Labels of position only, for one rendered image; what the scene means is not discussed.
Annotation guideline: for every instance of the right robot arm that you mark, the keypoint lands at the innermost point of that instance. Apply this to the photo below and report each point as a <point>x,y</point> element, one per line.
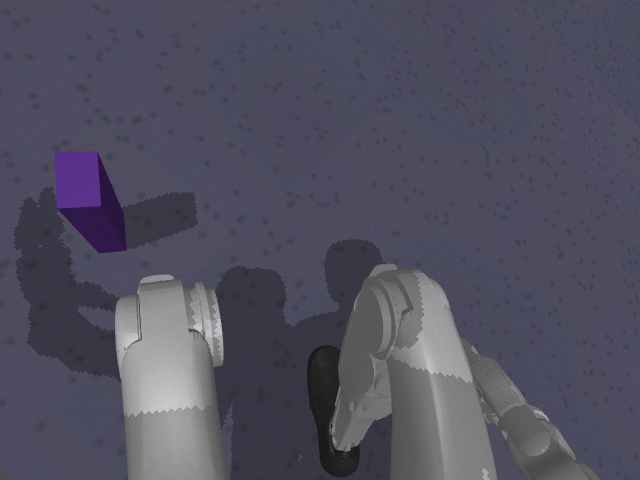
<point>538,447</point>

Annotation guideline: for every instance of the right robot hand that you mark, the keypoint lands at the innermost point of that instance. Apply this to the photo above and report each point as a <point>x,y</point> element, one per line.
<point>497,389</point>

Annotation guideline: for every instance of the right robot foot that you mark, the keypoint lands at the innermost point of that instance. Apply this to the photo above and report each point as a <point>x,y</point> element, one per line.
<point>323,384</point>

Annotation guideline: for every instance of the carton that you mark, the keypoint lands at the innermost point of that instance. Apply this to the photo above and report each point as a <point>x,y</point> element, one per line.
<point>87,200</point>

